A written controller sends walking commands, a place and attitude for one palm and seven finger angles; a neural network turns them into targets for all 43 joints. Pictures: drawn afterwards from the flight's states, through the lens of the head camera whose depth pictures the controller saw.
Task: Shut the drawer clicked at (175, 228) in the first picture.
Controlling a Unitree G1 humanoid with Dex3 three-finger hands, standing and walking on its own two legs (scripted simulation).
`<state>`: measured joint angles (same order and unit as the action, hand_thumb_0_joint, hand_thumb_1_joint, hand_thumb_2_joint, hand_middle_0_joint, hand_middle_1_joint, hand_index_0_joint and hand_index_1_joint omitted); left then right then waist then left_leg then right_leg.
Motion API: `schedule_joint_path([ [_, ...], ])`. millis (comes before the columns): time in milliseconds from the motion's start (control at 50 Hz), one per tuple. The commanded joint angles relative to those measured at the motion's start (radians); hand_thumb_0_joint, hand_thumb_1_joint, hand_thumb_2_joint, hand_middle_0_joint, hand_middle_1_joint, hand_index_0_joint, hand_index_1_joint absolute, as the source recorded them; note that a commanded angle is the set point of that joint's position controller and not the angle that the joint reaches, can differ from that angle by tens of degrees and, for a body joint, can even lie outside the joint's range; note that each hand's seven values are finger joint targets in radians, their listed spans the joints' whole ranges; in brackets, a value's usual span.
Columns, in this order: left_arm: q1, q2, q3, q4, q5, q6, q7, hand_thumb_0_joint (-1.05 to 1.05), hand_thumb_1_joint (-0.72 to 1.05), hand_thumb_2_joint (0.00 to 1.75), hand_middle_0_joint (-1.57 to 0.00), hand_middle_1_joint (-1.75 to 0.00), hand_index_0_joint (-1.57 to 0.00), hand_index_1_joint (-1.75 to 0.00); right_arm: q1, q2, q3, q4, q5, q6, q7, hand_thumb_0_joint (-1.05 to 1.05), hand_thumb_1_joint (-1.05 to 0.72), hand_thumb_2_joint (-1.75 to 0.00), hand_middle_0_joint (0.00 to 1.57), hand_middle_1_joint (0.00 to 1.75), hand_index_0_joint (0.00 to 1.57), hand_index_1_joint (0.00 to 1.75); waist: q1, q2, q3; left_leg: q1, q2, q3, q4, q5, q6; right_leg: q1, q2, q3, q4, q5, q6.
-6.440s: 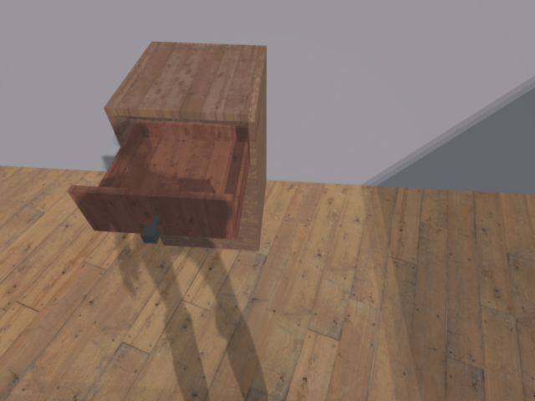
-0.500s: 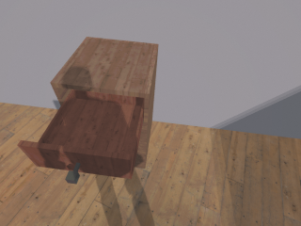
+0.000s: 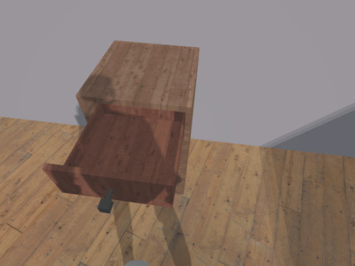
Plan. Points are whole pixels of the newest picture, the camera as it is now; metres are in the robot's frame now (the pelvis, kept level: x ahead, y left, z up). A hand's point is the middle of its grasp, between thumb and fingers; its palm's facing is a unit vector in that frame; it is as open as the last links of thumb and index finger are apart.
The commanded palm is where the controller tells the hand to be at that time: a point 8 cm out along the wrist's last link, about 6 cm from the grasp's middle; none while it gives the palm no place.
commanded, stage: come to a stop and stand still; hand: left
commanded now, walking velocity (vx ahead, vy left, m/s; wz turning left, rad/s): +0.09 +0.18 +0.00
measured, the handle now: (107, 200) +0.31 +0.25 -0.16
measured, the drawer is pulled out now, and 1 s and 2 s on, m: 0.30 0.30 0.30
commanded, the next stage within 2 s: look again from close up in 1.54 s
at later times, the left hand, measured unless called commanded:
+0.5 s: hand out of the picture +0.04 +0.23 -0.17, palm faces -0.01 -0.98 -0.18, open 7.2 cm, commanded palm none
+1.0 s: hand out of the picture +0.03 +0.24 -0.18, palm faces +0.01 -0.98 -0.21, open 7.3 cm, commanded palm none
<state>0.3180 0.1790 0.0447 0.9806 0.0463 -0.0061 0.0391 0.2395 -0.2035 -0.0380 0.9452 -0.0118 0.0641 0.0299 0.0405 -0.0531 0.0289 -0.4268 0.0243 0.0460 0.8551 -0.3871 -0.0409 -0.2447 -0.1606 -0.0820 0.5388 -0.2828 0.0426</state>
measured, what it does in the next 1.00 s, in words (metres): steps on the spot: left foot, then right foot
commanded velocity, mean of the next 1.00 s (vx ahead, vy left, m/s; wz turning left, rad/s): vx -0.02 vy -0.06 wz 0.00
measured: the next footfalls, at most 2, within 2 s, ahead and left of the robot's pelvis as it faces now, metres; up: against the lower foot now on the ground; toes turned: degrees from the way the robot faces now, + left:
left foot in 0.10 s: +0.06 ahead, +0.19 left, +0.00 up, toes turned +3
right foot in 0.32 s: +0.06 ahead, -0.03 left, +0.00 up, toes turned -3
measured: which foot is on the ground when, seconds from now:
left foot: up 0.00-0.08, down 0.10-1.00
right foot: down 0.00-0.10, up 0.12-0.30, down 0.32-1.00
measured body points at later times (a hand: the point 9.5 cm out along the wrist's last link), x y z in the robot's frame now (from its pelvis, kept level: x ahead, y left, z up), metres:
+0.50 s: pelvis +0.03 +0.06 +0.00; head +0.03 +0.06 +0.45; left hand +0.04 +0.28 -0.16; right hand +0.01 -0.14 -0.16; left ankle +0.03 +0.20 -0.74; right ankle +0.02 -0.03 -0.74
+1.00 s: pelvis +0.02 +0.07 -0.01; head +0.02 +0.07 +0.44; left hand +0.03 +0.30 -0.16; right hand +0.03 -0.16 -0.16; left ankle +0.02 +0.19 -0.74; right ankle +0.02 -0.03 -0.74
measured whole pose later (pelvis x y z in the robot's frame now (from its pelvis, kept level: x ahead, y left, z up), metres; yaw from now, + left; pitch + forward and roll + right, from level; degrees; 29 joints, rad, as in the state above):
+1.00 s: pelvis +0.02 +0.07 -0.01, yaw +0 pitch -1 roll -1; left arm 0.30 0.15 0.00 1.05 0.02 -0.01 0.04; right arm 0.30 -0.17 -0.01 1.03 -0.02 0.00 -0.01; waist -0.02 0.02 0.01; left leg -0.25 0.04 0.04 0.56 -0.30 -0.01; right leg -0.23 0.02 -0.07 0.53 -0.28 -0.04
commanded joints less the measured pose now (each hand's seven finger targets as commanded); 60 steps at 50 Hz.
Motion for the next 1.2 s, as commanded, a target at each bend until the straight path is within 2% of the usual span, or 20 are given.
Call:
schedule_joint_path([
  [0,-0.012,0.274,0.065,-0.063,-0.003,0.004,-0.002,0.0,0.9,0.9,-0.2,-0.3,-0.2,-0.3,0.068,-0.04,-0.013,-0.054,0.009,-0.038,0.002,0.0,-0.9,-0.9,0.2,0.3,0.2,0.3,-0.031,-0.152,0.003,0.224,-0.055,0.127,-0.28,0.1,-0.012,-0.136,-0.136,0.135,-0.184,0.022,-0.127],
  [40,-0.017,0.228,0.055,-0.077,-0.007,0.021,-0.009,0.0,0.9,0.9,-0.2,-0.3,-0.2,-0.3,0.146,-0.088,-0.021,-0.032,0.009,-0.05,-0.005,0.0,-0.9,-0.9,0.2,0.3,0.2,0.3,-0.062,0.003,-0.022,0.362,-0.015,0.102,-0.425,0.109,-0.002,-0.2,-0.044,0.072,0.0,-0.089,-0.075],
  [60,-0.022,0.157,0.044,-0.096,-0.012,0.032,-0.013,0.0,0.9,0.9,-0.2,-0.3,-0.2,-0.3,0.189,-0.167,-0.037,-0.034,-0.005,-0.056,-0.011,0.0,-0.9,-0.9,0.2,0.3,0.2,0.3,-0.078,0.245,-0.012,0.374,0.168,-0.154,-0.509,0.105,0.068,-0.328,0.073,-0.017,0.212,-0.253,-0.029],
  [80,-0.061,0.093,0.025,-0.127,-0.012,0.028,-0.012,0.0,0.9,0.9,-0.2,-0.3,-0.2,-0.3,0.241,-0.22,-0.042,-0.037,-0.015,-0.058,-0.023,0.0,-0.9,-0.9,0.2,0.3,0.2,0.3,-0.108,0.336,0.006,0.272,0.307,-0.339,-0.618,0.109,0.187,-0.366,0.14,-0.007,0.447,-0.384,-0.027],
  [100,-0.055,0.079,0.019,-0.14,-0.017,0.019,-0.012,0.0,0.9,0.9,-0.2,-0.3,-0.2,-0.3,0.206,-0.215,-0.039,-0.045,-0.027,-0.059,-0.03,0.0,-0.9,-0.9,0.2,0.3,0.2,0.3,-0.084,0.204,0.02,0.153,0.331,-0.394,-0.628,0.01,0.239,-0.329,0.121,0.061,0.556,-0.331,-0.059],
  [140,0.013,0.069,0.008,-0.075,-0.014,0.016,-0.012,0.0,0.9,0.9,-0.2,-0.3,-0.2,-0.3,0.061,-0.136,-0.015,-0.045,-0.022,-0.078,-0.044,0.0,-0.9,-0.9,0.2,0.3,0.2,0.3,-0.022,0.339,-0.003,0.086,0.272,-0.345,-0.642,-0.08,0.219,-0.287,0.089,0.099,0.613,-0.213,-0.069],
  [180,0.067,0.056,-0.005,-0.031,-0.019,0.01,-0.027,0.0,0.9,0.9,-0.2,-0.3,-0.2,-0.3,-0.006,-0.109,0.001,-0.042,-0.022,-0.088,-0.047,0.0,-0.9,-0.9,0.2,0.3,0.2,0.3,0.006,0.263,0.0,0.054,0.205,-0.2,-0.604,0.066,0.171,-0.154,0.103,0.056,0.411,-0.181,-0.057],
  [220,0.072,0.039,-0.019,-0.01,-0.028,0.004,-0.027,0.0,0.9,0.9,-0.2,-0.3,-0.2,-0.3,0.024,-0.104,0.004,-0.01,-0.021,-0.086,-0.053,0.0,-0.9,-0.9,0.2,0.3,0.2,0.3,-0.005,0.227,-0.001,0.097,0.203,-0.183,-0.558,0.17,0.166,-0.057,0.127,0.043,0.16,-0.147,-0.051],
  [260,0.117,0.05,-0.023,0.018,-0.031,-0.003,-0.019,0.0,0.9,0.9,-0.2,-0.3,-0.2,-0.3,0.053,-0.09,0.008,0.019,-0.01,-0.081,-0.055,0.0,-0.9,-0.9,0.2,0.3,0.2,0.3,0.009,0.113,-0.006,0.083,0.178,-0.155,-0.481,0.174,0.128,0.08,0.136,0.06,-0.096,0.019,-0.051],
  [280,0.113,0.078,-0.026,0.026,-0.029,-0.011,-0.014,0.0,0.9,0.9,-0.2,-0.3,-0.2,-0.3,0.072,-0.054,0.013,0.029,-0.001,-0.08,-0.054,0.0,-0.9,-0.9,0.2,0.3,0.2,0.3,-0.005,0.031,0.007,0.053,0.117,-0.107,-0.427,0.126,0.086,0.11,0.088,0.17,-0.191,0.042,-0.068],
  [340,0.021,0.119,-0.03,0.033,-0.034,-0.021,-0.011,0.0,0.9,0.9,-0.2,-0.3,-0.2,-0.3,0.118,0.001,0.027,0.084,0.003,-0.066,-0.051,0.0,-0.9,-0.9,0.2,0.3,0.2,0.3,-0.07,-0.193,0.052,0.208,0.033,-0.003,-0.372,0.106,0.029,-0.069,0.004,0.252,-0.289,0.073,-0.132],
  [460,0.066,0.069,-0.029,0.065,-0.042,-0.007,-0.006,0.0,0.9,0.9,-0.2,-0.3,-0.2,-0.3,0.125,-0.02,0.032,0.152,0.008,-0.086,-0.066,0.0,-0.9,-0.9,0.2,0.3,0.2,0.3,-0.034,0.115,0.028,0.238,0.119,-0.06,-0.497,0.369,0.049,0.051,0.087,0.142,-0.161,0.263,-0.085],
  [620,0.078,0.058,-0.021,0.061,-0.035,0.001,-0.002,0.0,0.9,0.9,-0.2,-0.3,-0.2,-0.3,0.12,-0.013,0.016,0.15,0.011,-0.079,-0.077,0.0,-0.9,-0.9,0.2,0.3,0.2,0.3,-0.038,0.095,-0.032,0.287,0.128,-0.038,-0.467,0.41,0.055,0.05,0.08,0.148,-0.132,0.328,-0.087],
  [780,0.069,0.045,-0.036,0.084,-0.034,-0.015,0.0,0.0,0.9,0.9,-0.2,-0.3,-0.2,-0.3,0.116,0.01,0.028,0.163,0.009,-0.074,-0.064,0.0,-0.9,-0.9,0.2,0.3,0.2,0.3,-0.044,0.045,0.055,0.258,0.094,-0.035,-0.514,0.205,0.043,0.005,0.073,0.181,-0.239,0.148,-0.088],
  [800,0.111,0.108,-0.021,0.103,-0.02,-0.027,0.037,0.0,0.9,0.9,-0.2,-0.3,-0.2,-0.3,-0.003,-0.061,0.007,0.088,0.009,-0.08,-0.06,0.0,-0.9,-0.9,0.2,0.3,0.2,0.3,-0.007,0.031,0.104,0.115,0.079,0.015,-0.264,0.147,0.004,0.019,-0.013,0.23,-0.195,0.608,-0.014],
  [840,0.015,0.149,-0.018,0.028,-0.022,-0.044,0.021,0.0,0.9,0.9,-0.2,-0.3,-0.2,-0.3,0.089,0.012,0.021,0.053,0.0,-0.056,-0.045,0.0,-0.9,-0.9,0.2,0.3,0.2,0.3,-0.077,0.019,-0.045,0.165,0.043,-0.014,-0.198,0.0,0.026,0.0,-0.084,0.288,-0.258,0.171,-0.145],
  [900,-0.034,0.104,-0.021,0.0,-0.025,-0.036,0.012,0.0,0.9,0.9,-0.2,-0.3,-0.2,-0.3,0.157,0.001,0.023,0.056,-0.003,-0.071,-0.042,0.0,-0.9,-0.9,0.2,0.3,0.2,0.3,-0.102,0.005,0.027,0.24,0.031,-0.028,-0.334,0.103,0.039,-0.126,0.007,0.21,-0.221,-0.075,-0.148],
  [980,0.006,0.076,-0.03,0.0,-0.029,-0.012,0.0,0.0,0.9,0.9,-0.2,-0.3,-0.2,-0.3,0.105,-0.049,0.024,0.035,-0.011,-0.084,-0.047,0.0,-0.9,-0.9,0.2,0.3,0.2,0.3,-0.045,0.152,0.093,0.079,0.098,-0.143,-0.494,0.041,0.08,-0.051,0.101,0.132,-0.116,-0.072,-0.094],
  [1100,0.021,0.082,-0.036,-0.005,-0.03,-0.014,-0.005,0.0,0.9,0.9,-0.2,-0.3,-0.2,-0.3,0.106,-0.063,0.03,0.038,-0.007,-0.093,-0.047,0.0,-0.9,-0.9,0.2,0.3,0.2,0.3,-0.037,0.031,0.051,0.114,0.075,-0.123,-0.488,0.085,0.082,-0.007,0.081,0.147,-0.133,-0.019,-0.09],
  [1180,0.023,0.085,-0.037,-0.003,-0.032,-0.016,-0.004,0.0,0.9,0.9,-0.2,-0.3,-0.2,-0.3,0.108,-0.067,0.034,0.058,-0.005,-0.103,-0.05,0.0,-0.9,-0.9,0.2,0.3,0.2,0.3,-0.036,0.058,-0.004,0.177,0.083,-0.113,-0.473,0.226,0.085,0.026,0.075,0.134,-0.109,0.087,-0.087],
])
